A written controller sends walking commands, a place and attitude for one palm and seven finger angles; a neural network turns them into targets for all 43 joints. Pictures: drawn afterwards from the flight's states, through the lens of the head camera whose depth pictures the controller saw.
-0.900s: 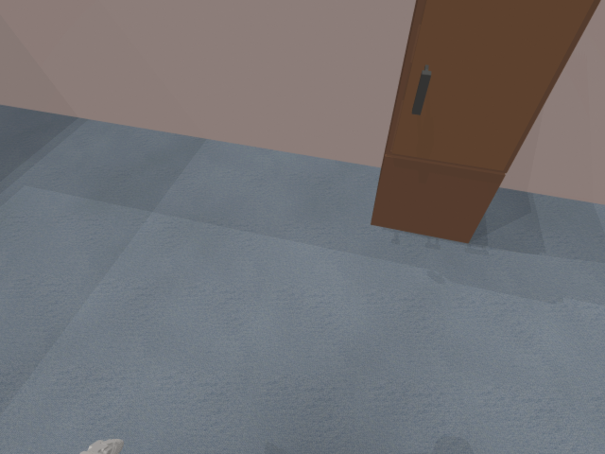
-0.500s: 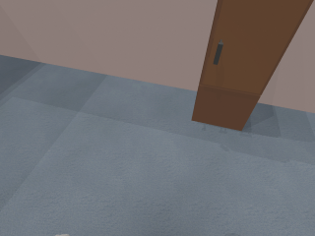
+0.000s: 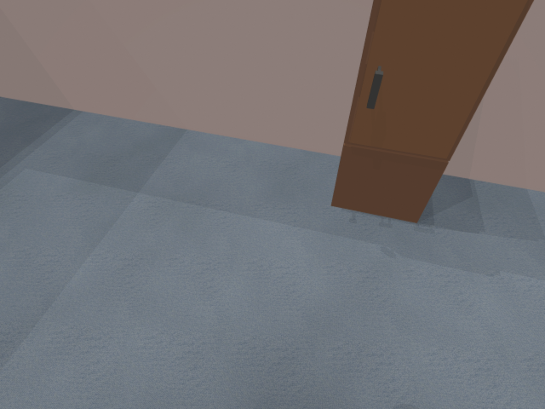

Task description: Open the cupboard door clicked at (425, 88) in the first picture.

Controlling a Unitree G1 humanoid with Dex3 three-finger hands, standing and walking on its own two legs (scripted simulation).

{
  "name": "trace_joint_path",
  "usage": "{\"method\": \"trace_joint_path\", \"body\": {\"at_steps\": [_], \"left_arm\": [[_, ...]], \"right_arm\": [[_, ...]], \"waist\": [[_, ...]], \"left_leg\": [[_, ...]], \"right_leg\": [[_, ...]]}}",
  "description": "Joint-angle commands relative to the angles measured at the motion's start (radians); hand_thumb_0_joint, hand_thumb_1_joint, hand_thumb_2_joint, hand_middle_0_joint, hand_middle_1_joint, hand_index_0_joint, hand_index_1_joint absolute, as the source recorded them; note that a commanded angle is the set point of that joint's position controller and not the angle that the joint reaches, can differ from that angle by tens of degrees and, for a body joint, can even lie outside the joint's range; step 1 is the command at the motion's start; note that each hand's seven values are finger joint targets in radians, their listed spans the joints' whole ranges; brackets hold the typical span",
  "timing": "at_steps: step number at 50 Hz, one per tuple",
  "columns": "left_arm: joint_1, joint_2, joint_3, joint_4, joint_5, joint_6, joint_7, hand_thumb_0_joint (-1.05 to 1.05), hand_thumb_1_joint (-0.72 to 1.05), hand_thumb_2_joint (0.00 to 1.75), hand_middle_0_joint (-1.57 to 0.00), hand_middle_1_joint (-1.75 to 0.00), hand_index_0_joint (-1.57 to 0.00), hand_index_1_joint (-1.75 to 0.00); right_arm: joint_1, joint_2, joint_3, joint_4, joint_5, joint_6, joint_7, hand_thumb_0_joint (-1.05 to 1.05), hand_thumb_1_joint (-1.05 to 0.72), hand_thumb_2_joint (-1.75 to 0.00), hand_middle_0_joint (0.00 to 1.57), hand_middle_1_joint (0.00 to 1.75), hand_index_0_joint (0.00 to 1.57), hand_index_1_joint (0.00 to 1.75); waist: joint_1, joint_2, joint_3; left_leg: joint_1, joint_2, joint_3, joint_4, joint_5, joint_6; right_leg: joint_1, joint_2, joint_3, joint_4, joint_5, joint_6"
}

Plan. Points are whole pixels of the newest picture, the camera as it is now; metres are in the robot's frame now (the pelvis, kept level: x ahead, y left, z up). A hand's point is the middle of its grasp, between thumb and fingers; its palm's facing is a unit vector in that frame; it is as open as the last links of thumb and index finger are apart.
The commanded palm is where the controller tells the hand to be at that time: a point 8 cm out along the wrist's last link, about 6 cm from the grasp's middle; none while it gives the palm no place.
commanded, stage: look at it before walking up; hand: left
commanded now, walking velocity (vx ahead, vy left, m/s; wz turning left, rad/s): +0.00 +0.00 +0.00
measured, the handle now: (375, 87) +1.15 -0.29 -0.09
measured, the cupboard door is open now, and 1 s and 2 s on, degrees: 0 0 0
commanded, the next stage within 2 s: walk to a spot facing it in 0.64 s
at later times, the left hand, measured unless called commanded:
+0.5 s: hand out of the picture +0.07 +0.25 -0.16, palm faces -0.02 -0.94 -0.33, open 7.4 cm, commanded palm none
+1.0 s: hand out of the picture +0.07 +0.22 -0.17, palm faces -0.09 -0.95 -0.29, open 7.4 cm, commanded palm none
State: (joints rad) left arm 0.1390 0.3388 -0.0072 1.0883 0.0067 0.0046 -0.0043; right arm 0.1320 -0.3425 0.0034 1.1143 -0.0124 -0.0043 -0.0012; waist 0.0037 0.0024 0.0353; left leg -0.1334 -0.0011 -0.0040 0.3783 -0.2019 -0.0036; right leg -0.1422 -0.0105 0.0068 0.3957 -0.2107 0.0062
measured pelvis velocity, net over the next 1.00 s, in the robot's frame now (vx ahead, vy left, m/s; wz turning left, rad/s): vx -0.01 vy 0.00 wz -0.10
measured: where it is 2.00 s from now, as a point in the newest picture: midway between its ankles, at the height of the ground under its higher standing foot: outside the picture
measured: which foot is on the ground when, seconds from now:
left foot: down 0.00-1.00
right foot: down 0.00-1.00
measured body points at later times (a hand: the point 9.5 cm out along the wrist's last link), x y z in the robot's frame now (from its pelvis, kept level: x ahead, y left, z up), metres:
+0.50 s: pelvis +0.00 +0.00 +0.00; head +0.00 +0.00 +0.45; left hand +0.07 +0.29 -0.13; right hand +0.08 -0.30 -0.13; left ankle +0.00 +0.12 -0.74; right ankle +0.00 -0.12 -0.74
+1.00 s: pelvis -0.01 +0.00 -0.01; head +0.01 +0.00 +0.44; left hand +0.07 +0.27 -0.15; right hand +0.07 -0.28 -0.15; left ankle +0.00 +0.12 -0.74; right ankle +0.01 -0.12 -0.74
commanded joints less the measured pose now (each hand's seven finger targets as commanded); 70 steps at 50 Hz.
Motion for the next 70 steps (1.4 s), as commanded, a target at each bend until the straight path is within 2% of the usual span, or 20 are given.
{"method": "trace_joint_path", "body": {"at_steps": [1,14,24,38,41,46,48,49,51,52,53,54,55,56,57,58,60,62,66,70], "left_arm": [[-0.048,0.208,0.041,-0.069,0.003,-0.03,0.015,0.0,0.9,0.9,-0.2,-0.3,-0.2,-0.3],[-0.044,0.207,0.04,-0.064,0.005,-0.03,0.014,0.0,0.9,0.9,-0.2,-0.3,-0.2,-0.3],[-0.037,0.208,0.039,-0.061,0.004,-0.034,0.015,0.0,0.9,0.9,-0.2,-0.3,-0.2,-0.3],[-0.042,0.212,0.041,-0.063,0.005,-0.033,0.015,0.0,0.9,0.9,-0.2,-0.3,-0.2,-0.3],[-0.001,0.114,0.031,-0.07,0.004,-0.001,0.02,0.0,0.9,0.9,-0.2,-0.3,-0.2,-0.3],[0.04,0.098,0.051,-0.14,0.012,0.03,0.013,0.0,0.9,0.9,-0.2,-0.3,-0.2,-0.3],[0.053,0.085,0.056,-0.167,0.013,0.036,0.007,0.0,0.9,0.9,-0.2,-0.3,-0.2,-0.3],[0.058,0.076,0.059,-0.177,0.013,0.039,0.004,0.0,0.9,0.9,-0.2,-0.3,-0.2,-0.3],[0.087,0.045,0.068,-0.194,0.013,0.045,-0.001,0.0,0.9,0.9,-0.2,-0.3,-0.2,-0.3],[0.108,0.036,0.073,-0.201,0.012,0.047,-0.003,0.0,0.9,0.9,-0.2,-0.3,-0.2,-0.3],[0.137,0.029,0.079,-0.204,0.013,0.044,-0.006,0.0,0.9,0.9,-0.2,-0.3,-0.2,-0.3],[0.189,0.026,0.085,-0.194,0.016,0.037,-0.008,0.0,0.9,0.9,-0.2,-0.3,-0.2,-0.3],[0.241,0.077,0.095,-0.186,0.024,0.023,-0.005,0.0,0.9,0.9,-0.2,-0.3,-0.2,-0.3],[0.238,0.175,0.113,-0.201,0.031,0.008,0.011,0.0,0.9,0.9,-0.2,-0.3,-0.2,-0.3],[0.252,0.157,0.11,-0.208,0.014,0.013,0.022,0.0,0.9,0.9,-0.2,-0.3,-0.2,-0.3],[0.175,0.136,0.11,-0.222,0.017,0.016,0.023,0.0,0.9,0.9,-0.2,-0.3,-0.2,-0.3],[0.099,0.091,0.101,-0.247,0.013,0.012,0.023,0.0,0.9,0.9,-0.2,-0.3,-0.2,-0.3],[0.118,0.075,0.102,-0.246,0.013,0.008,0.021,0.0,0.9,0.9,-0.2,-0.3,-0.2,-0.3],[0.17,0.075,0.111,-0.228,0.014,0.011,0.019,0.0,0.9,0.9,-0.2,-0.3,-0.2,-0.3],[0.178,0.078,0.117,-0.223,0.018,0.012,0.012,0.0,0.9,0.9,-0.2,-0.3,-0.2,-0.3]], "right_arm": [[-0.06,-0.202,-0.041,-0.067,0.003,-0.03,-0.01,0.0,-0.9,-0.9,0.2,0.3,0.2,0.3],[-0.061,-0.2,-0.041,-0.064,0.004,-0.029,-0.009,0.0,-0.9,-0.9,0.2,0.3,0.2,0.3],[-0.061,-0.201,-0.041,-0.063,0.005,-0.031,-0.01,0.0,-0.9,-0.9,0.2,0.3,0.2,0.3],[-0.073,-0.207,-0.042,-0.064,0.005,-0.03,-0.012,0.0,-0.9,-0.9,0.2,0.3,0.2,0.3],[-0.012,-0.1,-0.03,-0.066,0.002,-0.013,-0.019,0.0,-0.9,-0.9,0.2,0.3,0.2,0.3],[0.018,-0.102,-0.06,-0.133,0.001,0.012,-0.03,0.0,-0.9,-0.9,0.2,0.3,0.2,0.3],[0.005,-0.112,-0.072,-0.163,-0.001,0.015,-0.031,0.0,-0.9,-0.9,0.2,0.3,0.2,0.3],[0.0,-0.117,-0.078,-0.176,-0.002,0.016,-0.031,0.0,-0.9,-0.9,0.2,0.3,0.2,0.3],[-0.02,-0.121,-0.089,-0.199,-0.002,0.01,-0.028,0.0,-0.9,-0.9,0.2,0.3,0.2,0.3],[-0.041,-0.117,-0.092,-0.214,-0.003,0.009,-0.028,0.0,-0.9,-0.9,0.2,0.3,0.2,0.3],[-0.059,-0.11,-0.094,-0.227,-0.007,0.009,-0.028,0.0,-0.9,-0.9,0.2,0.3,0.2,0.3],[-0.073,-0.105,-0.096,-0.235,-0.008,0.012,-0.028,0.0,-0.9,-0.9,0.2,0.3,0.2,0.3],[-0.067,-0.077,-0.094,-0.245,-0.003,0.023,-0.024,0.0,-0.9,-0.9,0.2,0.3,0.2,0.3],[-0.039,0.016,-0.078,-0.28,0.002,0.026,-0.019,0.0,-0.9,-0.9,0.2,0.3,0.2,0.3],[-0.062,-0.023,-0.081,-0.28,0.003,0.036,-0.026,0.0,-0.9,-0.9,0.2,0.3,0.2,0.3],[-0.065,-0.016,-0.086,-0.27,0.006,0.032,-0.025,0.0,-0.9,-0.9,0.2,0.3,0.2,0.3],[-0.023,-0.017,-0.087,-0.241,-0.002,0.027,-0.019,0.0,-0.9,-0.9,0.2,0.3,0.2,0.3],[-0.008,0.005,-0.084,-0.232,-0.003,0.029,-0.02,0.0,-0.9,-0.9,0.2,0.3,0.2,0.3],[-0.025,0.023,-0.082,-0.242,0.0,0.029,-0.025,0.0,-0.9,-0.9,0.2,0.3,0.2,0.3],[-0.023,0.015,-0.079,-0.261,-0.003,0.02,-0.02,0.0,-0.9,-0.9,0.2,0.3,0.2,0.3]], "waist": [[-0.001,-0.013,-0.049],[-0.002,-0.015,-0.04],[-0.002,-0.009,-0.073],[-0.001,-0.01,-0.062],[-0.008,-0.009,-0.055],[-0.01,0.004,-0.045],[-0.006,0.057,-0.037],[-0.004,0.088,-0.03],[0.013,0.177,-0.039],[0.024,0.194,-0.036],[0.045,0.161,-0.03],[0.07,0.12,-0.034],[0.09,-0.09,-0.045],[0.063,-0.396,-0.018],[0.084,-0.288,-0.047],[0.044,-0.225,-0.012],[0.006,-0.109,-0.039],[0.014,-0.109,-0.085],[0.035,-0.121,-0.106],[0.045,-0.152,-0.103]], "left_leg": [[-0.009,0.114,-0.104,-0.067,0.089,0.033],[-0.012,0.113,-0.106,-0.072,0.073,0.032],[0.012,0.117,-0.103,-0.061,0.138,0.031],[0.036,0.123,-0.091,-0.062,0.161,0.027],[0.033,0.131,-0.042,-0.01,0.17,0.01],[0.004,0.175,-0.023,0.05,0.117,0.027],[-0.011,0.212,-0.042,0.037,0.066,0.048],[-0.036,0.246,-0.063,0.018,0.052,0.069],[-0.087,0.344,-0.104,-0.019,0.121,0.139],[-0.117,0.372,-0.097,-0.005,0.168,0.159],[-0.154,0.362,-0.054,0.052,0.196,0.144],[-0.194,0.318,0.005,0.171,0.183,0.1],[-0.257,0.199,0.107,0.416,0.027,0.015],[-0.489,0.024,0.126,0.69,-0.377,-0.057],[-0.425,0.042,-0.036,0.758,-0.366,-0.039],[-0.448,0.053,-0.052,0.802,-0.304,-0.036],[-0.414,0.077,-0.042,0.781,-0.193,-0.048],[-0.379,0.063,-0.021,0.73,-0.171,-0.059],[-0.385,0.043,-0.015,0.634,-0.183,-0.065],[-0.349,0.041,-0.001,0.505,-0.219,-0.06]], "right_leg": [[-0.021,-0.11,0.106,-0.081,0.049,-0.039],[-0.034,-0.109,0.11,-0.093,0.03,-0.037],[-0.002,-0.115,0.104,-0.083,0.115,-0.038],[-0.006,-0.112,0.105,-0.085,0.162,-0.037],[-0.05,-0.102,0.121,-0.026,0.225,-0.027],[-0.156,-0.057,0.136,0.106,0.227,-0.025],[-0.212,-0.026,0.119,0.181,0.165,-0.018],[-0.224,-0.007,0.099,0.249,0.113,-0.013],[-0.222,0.017,0.022,0.437,-0.182,0.006],[-0.203,-0.01,0.016,0.471,-0.254,0.007],[-0.154,-0.026,0.015,0.42,-0.247,0.003],[-0.08,-0.029,0.012,0.294,-0.15,0.0],[-0.038,-0.096,0.141,0.077,0.066,-0.025],[-0.014,-0.34,0.56,-0.091,0.309,-0.115],[-0.091,-0.333,0.577,-0.148,0.205,-0.156],[-0.111,-0.296,0.558,-0.137,0.105,-0.187],[-0.097,-0.227,0.432,-0.093,0.131,-0.183],[-0.069,-0.19,0.384,-0.07,0.179,-0.172],[0.006,-0.17,0.404,-0.059,0.229,-0.174],[-0.009,-0.154,0.471,-0.13,-0.116,-0.184]]}}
